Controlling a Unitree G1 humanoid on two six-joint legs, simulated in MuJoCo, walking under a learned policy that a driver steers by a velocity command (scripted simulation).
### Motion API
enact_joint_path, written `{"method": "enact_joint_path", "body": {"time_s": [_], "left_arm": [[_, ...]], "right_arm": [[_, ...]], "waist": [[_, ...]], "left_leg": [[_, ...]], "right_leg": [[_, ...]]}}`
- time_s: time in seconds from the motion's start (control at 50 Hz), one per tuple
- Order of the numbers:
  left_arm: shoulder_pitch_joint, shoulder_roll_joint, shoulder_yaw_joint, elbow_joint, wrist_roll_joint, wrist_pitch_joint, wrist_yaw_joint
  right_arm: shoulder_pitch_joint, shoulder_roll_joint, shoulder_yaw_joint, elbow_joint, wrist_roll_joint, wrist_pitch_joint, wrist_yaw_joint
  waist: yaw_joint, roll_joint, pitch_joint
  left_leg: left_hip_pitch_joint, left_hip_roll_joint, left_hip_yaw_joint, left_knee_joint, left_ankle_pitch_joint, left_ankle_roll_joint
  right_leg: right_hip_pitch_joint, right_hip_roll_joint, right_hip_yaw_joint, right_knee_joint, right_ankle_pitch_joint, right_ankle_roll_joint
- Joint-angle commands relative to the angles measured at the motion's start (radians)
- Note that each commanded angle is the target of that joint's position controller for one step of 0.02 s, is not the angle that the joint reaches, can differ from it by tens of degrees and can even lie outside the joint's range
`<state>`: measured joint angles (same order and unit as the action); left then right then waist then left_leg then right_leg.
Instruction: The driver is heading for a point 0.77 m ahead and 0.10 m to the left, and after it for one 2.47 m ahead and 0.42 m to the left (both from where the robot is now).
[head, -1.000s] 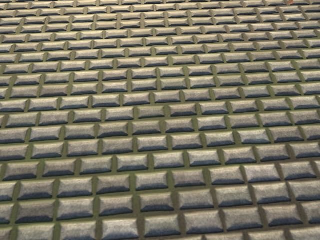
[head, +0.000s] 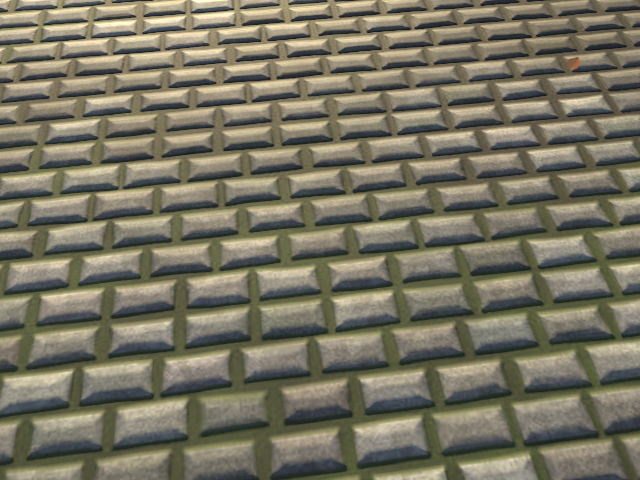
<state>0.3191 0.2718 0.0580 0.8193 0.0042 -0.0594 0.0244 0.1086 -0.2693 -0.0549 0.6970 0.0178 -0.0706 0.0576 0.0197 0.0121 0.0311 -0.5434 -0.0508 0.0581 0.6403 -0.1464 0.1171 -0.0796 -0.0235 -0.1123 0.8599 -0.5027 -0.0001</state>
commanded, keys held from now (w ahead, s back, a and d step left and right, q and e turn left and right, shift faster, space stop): w+q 0.54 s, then w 0.28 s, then w+e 0.18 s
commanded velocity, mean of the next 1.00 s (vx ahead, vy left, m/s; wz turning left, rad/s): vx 0.50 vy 0.00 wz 0.39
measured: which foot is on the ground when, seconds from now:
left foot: down 0.00-0.44, up 0.46-0.92, down 0.94-1.00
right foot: up 0.00-0.42, down 0.44-0.94, up 0.96-1.00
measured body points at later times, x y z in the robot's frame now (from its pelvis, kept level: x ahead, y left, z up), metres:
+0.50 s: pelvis +0.29 -0.02 +0.01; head +0.32 -0.01 +0.46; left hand +0.42 +0.28 -0.05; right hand +0.44 -0.27 -0.10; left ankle +0.12 +0.06 -0.66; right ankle +0.40 -0.10 -0.71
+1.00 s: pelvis +0.51 +0.11 +0.01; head +0.54 +0.14 +0.46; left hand +0.40 +0.37 -0.12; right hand +0.81 -0.01 -0.05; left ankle +0.54 +0.24 -0.71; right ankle +0.43 -0.09 -0.65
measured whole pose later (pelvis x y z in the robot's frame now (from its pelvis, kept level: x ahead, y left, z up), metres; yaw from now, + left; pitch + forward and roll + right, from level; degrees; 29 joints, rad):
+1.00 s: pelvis +0.51 +0.11 +0.01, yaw +23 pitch +3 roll -1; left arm 0.39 0.29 0.05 0.88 -0.03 -0.07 -0.01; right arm 0.07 -0.25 -0.03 0.61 0.00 -0.08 0.03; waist 0.07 -0.01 0.03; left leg -0.45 0.01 0.04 0.58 -0.17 0.04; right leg -0.23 -0.03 0.03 0.95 -0.49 0.00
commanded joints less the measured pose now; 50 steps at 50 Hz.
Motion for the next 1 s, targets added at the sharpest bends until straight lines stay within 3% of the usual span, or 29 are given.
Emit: {"method": "enact_joint_path", "body": {"time_s": [0.02, 0.04, 0.06, 0.08, 0.1, 0.16, 0.22, 0.26, 0.32, 0.36, 0.4, 0.42, 0.44, 0.46, 0.48, 0.5, 0.52, 0.54, 0.58, 0.66, 0.74, 0.84, 0.88, 0.9, 0.92, 0.94, 0.96, 0.98, 1.0], "left_arm": [[-0.056, 0.136, 0.009, -0.152, -0.036, -0.090, -0.033], [-0.110, 0.134, 0.004, -0.174, -0.039, -0.101, -0.035], [-0.128, 0.126, 0.006, -0.172, -0.016, -0.100, -0.026], [-0.119, 0.133, 0.016, -0.172, 0.004, -0.089, -0.020], [-0.093, 0.131, 0.018, -0.179, 0.007, -0.075, -0.020], [-0.090, 0.097, 0.011, -0.182, 0.016, -0.046, -0.011], [-0.207, 0.062, -0.004, -0.212, 0.018, -0.043, -0.008], [-0.280, 0.053, -0.010, -0.225, 0.008, -0.049, -0.015], [-0.351, 0.079, -0.002, -0.246, -0.007, -0.063, -0.031], [-0.346, 0.108, 0.012, -0.248, -0.010, -0.074, -0.040], [-0.268, 0.130, 0.028, -0.231, -0.013, -0.084, -0.040], [-0.177, 0.154, 0.042, -0.212, -0.005, -0.089, -0.034], [-0.034, 0.206, 0.058, -0.202, 0.013, -0.092, -0.024], [0.073, 0.277, 0.078, -0.166, 0.024, -0.077, -0.025], [0.075, 0.203, 0.064, -0.171, -0.003, -0.071, -0.030], [0.036, 0.139, 0.047, -0.181, -0.006, -0.064, -0.025], [-0.013, 0.122, 0.037, -0.186, 0.002, -0.056, -0.023], [-0.044, 0.104, 0.030, -0.179, 0.006, -0.052, -0.024], [-0.062, 0.083, 0.021, -0.158, 0.010, -0.059, -0.029], [-0.041, 0.123, 0.034, -0.107, -0.002, -0.069, -0.037], [-0.028, 0.156, 0.038, -0.069, -0.017, -0.054, -0.034], [0.060, 0.188, 0.040, -0.011, -0.036, -0.030, -0.036], [0.060, 0.202, 0.042, 0.005, -0.042, -0.017, -0.034], [0.040, 0.211, 0.041, 0.006, -0.045, -0.012, -0.031], [0.042, 0.192, 0.033, 0.007, -0.041, -0.011, -0.028], [0.027, 0.132, 0.007, -0.023, -0.015, -0.018, -0.028], [0.145, 0.015, -0.029, -0.043, -0.017, -0.034, -0.031], [0.095, 0.126, 0.000, -0.023, -0.041, -0.043, -0.032], [0.023, 0.162, 0.015, -0.051, -0.057, -0.044, -0.033]], "right_arm": [[0.336, -0.204, -0.068, -0.006, -0.007, -0.007, -0.021], [0.265, -0.168, -0.057, -0.018, 0.002, -0.007, -0.024], [0.193, -0.145, -0.048, -0.037, 0.005, -0.005, -0.024], [0.150, -0.118, -0.037, -0.055, -0.002, -0.002, -0.026], [0.132, -0.124, -0.038, -0.067, -0.011, -0.002, -0.029], [0.135, -0.145, -0.045, -0.061, -0.007, -0.006, -0.044], [0.177, -0.167, -0.050, -0.043, 0.005, 0.003, -0.061], [0.207, -0.167, -0.049, -0.034, 0.010, 0.012, -0.067], [0.249, -0.171, -0.050, -0.021, 0.013, 0.023, -0.071], [0.252, -0.166, -0.049, -0.020, 0.013, 0.028, -0.074], [0.219, -0.161, -0.049, -0.029, 0.008, 0.032, -0.076], [0.202, -0.134, -0.040, -0.040, 0.005, 0.030, -0.073], [0.191, -0.078, -0.019, -0.062, -0.007, 0.024, -0.068], [0.331, -0.024, -0.001, -0.082, 0.016, 0.015, -0.069], [0.342, -0.109, -0.011, -0.068, 0.022, 0.013, -0.070], [0.248, -0.170, -0.029, -0.073, 0.018, 0.020, -0.069], [0.184, -0.165, -0.031, -0.089, 0.007, 0.026, -0.069], [0.140, -0.150, -0.034, -0.103, -0.005, 0.026, -0.065], [0.164, -0.107, -0.029, -0.103, 0.007, 0.031, -0.055], [0.114, -0.056, -0.012, -0.111, -0.003, 0.034, -0.052], [0.000, -0.033, 0.005, -0.124, -0.008, 0.013, -0.034], [-0.133, -0.047, 0.003, -0.168, 0.005, -0.002, -0.016], [-0.107, -0.073, -0.009, -0.171, 0.003, -0.010, -0.014], [-0.024, -0.096, -0.024, -0.148, -0.002, -0.013, -0.017], [0.119, -0.144, -0.050, -0.104, -0.010, -0.013, -0.027], [0.307, -0.225, -0.075, -0.075, -0.028, -0.008, -0.043], [0.340, -0.295, -0.083, -0.069, -0.038, -0.001, -0.047], [0.347, -0.199, -0.062, -0.066, -0.030, -0.002, -0.046], [0.289, -0.159, -0.046, -0.060, -0.020, -0.006, -0.045]], "waist": [[-0.155, 0.102, -0.364], [-0.121, 0.026, -0.229], [-0.072, -0.052, -0.146], [-0.036, -0.057, -0.102], [-0.007, -0.004, -0.093], [0.007, 0.012, -0.071], [-0.035, 0.045, -0.059], [-0.071, 0.073, -0.066], [-0.099, 0.092, -0.065], [-0.086, 0.103, -0.064], [-0.033, 0.131, -0.072], [0.016, 0.124, -0.123], [0.081, 0.039, -0.250], [0.036, -0.277, -0.377], [0.048, -0.276, -0.340], [0.074, -0.162, -0.206], [0.062, -0.086, -0.122], [0.046, -0.055, -0.054], [0.005, -0.120, -0.030], [-0.005, -0.096, -0.013], [0.026, -0.080, -0.011], [0.065, -0.099, 0.021], [0.027, -0.112, 0.015], [-0.032, -0.109, -0.027], [-0.099, -0.089, -0.119], [-0.177, 0.013, -0.274], [-0.113, 0.275, -0.406], [-0.155, 0.169, -0.379], [-0.136, 0.144, -0.231]], "left_leg": [[0.939, 0.357, -0.786, -0.308, -0.070, 0.287], [0.770, 0.316, -0.637, -0.319, -0.016, 0.238], [0.604, 0.273, -0.539, -0.333, 0.085, 0.205], [0.488, 0.240, -0.471, -0.364, 0.175, 0.192], [0.409, 0.226, -0.455, -0.384, 0.233, 0.205], [0.291, 0.174, -0.346, -0.403, 0.336, 0.190], [0.254, 0.119, -0.288, -0.383, 0.304, 0.138], [0.262, 0.103, -0.295, -0.360, 0.224, 0.110], [0.327, 0.137, -0.383, -0.316, 0.134, 0.098], [0.392, 0.165, -0.459, -0.265, 0.094, 0.084], [0.406, 0.168, -0.499, -0.199, 0.122, 0.061], [0.377, 0.125, -0.473, -0.105, 0.169, 0.032], [0.270, 0.070, -0.396, 0.144, 0.082, -0.005], [-0.094, -0.075, -0.251, 0.473, -0.341, -0.076], [-0.240, -0.001, -0.257, 0.634, -0.429, -0.089], [-0.278, 0.039, -0.250, 0.689, -0.334, -0.097], [-0.253, 0.072, -0.212, 0.681, -0.260, -0.103], [-0.234, 0.097, -0.206, 0.638, -0.211, -0.102], [-0.153, 0.130, -0.192, 0.576, -0.172, -0.103], [-0.166, 0.133, -0.166, 0.399, -0.113, -0.117], [-0.116, 0.142, -0.102, 0.142, 0.080, -0.115], [-0.044, 0.107, -0.057, -0.041, 0.077, -0.087], [0.031, 0.082, -0.047, -0.103, 0.021, -0.061], [0.165, 0.054, -0.026, -0.155, 0.041, -0.042], [0.387, 0.046, -0.025, -0.166, 0.069, -0.018], [0.694, 0.241, -0.225, -0.132, 0.108, 0.046], [0.956, 0.482, -0.660, -0.234, -0.055, 0.188], [0.893, 0.466, -0.715, -0.300, -0.179, 0.178], [0.778, 0.435, -0.559, -0.320, -0.155, 0.139]], "right_leg": [[-0.742, 0.039, 0.259, 0.614, -0.015, -0.015], [-0.742, -0.007, 0.239, 0.520, 0.081, -0.028], [-0.690, -0.044, 0.218, 0.427, 0.127, -0.021], [-0.623, -0.068, 0.210, 0.371, 0.164, -0.011], [-0.570, -0.076, 0.210, 0.342, 0.174, 0.004], [-0.535, -0.076, 0.170, 0.195, 0.239, 0.052], [-0.508, -0.038, 0.151, -0.042, 0.434, 0.072], [-0.462, -0.001, 0.148, -0.192, 0.539, 0.072], [-0.435, 0.031, 0.166, -0.307, 0.555, 0.062], [-0.411, 0.037, 0.190, -0.364, 0.499, 0.038], [-0.309, 0.037, 0.183, -0.409, 0.448, -0.001], [-0.160, 0.016, 0.183, -0.438, 0.460, -0.034], [0.087, -0.139, 0.321, -0.418, 0.417, -0.103], [0.435, -0.363, 0.749, -0.465, 0.240, -0.269], [0.422, -0.411, 0.911, -0.526, 0.024, -0.270], [0.305, -0.369, 0.768, -0.546, 0.003, -0.226], [0.177, -0.325, 0.627, -0.561, 0.120, -0.196], [0.073, -0.278, 0.527, -0.592, 0.225, -0.181], [-0.036, -0.223, 0.407, -0.639, 0.331, -0.181], [-0.055, -0.222, 0.289, -0.692, 0.490, -0.220], [-0.033, -0.195, 0.182, -0.700, 0.555, -0.199], [0.035, -0.230, 0.180, -0.666, 0.561, -0.177], [0.062, -0.245, 0.199, -0.608, 0.650, -0.162], [0.047, -0.223, 0.178, -0.520, 0.776, -0.143], [-0.016, -0.174, 0.140, -0.354, 0.850, -0.115], [-0.222, -0.113, 0.096, -0.046, 0.594, -0.068], [-0.574, 0.040, 0.117, 0.290, -0.049, -0.013], [-0.667, 0.007, 0.239, 0.418, -0.072, -0.015], [-0.723, -0.033, 0.226, 0.436, 0.013, -0.023]]}}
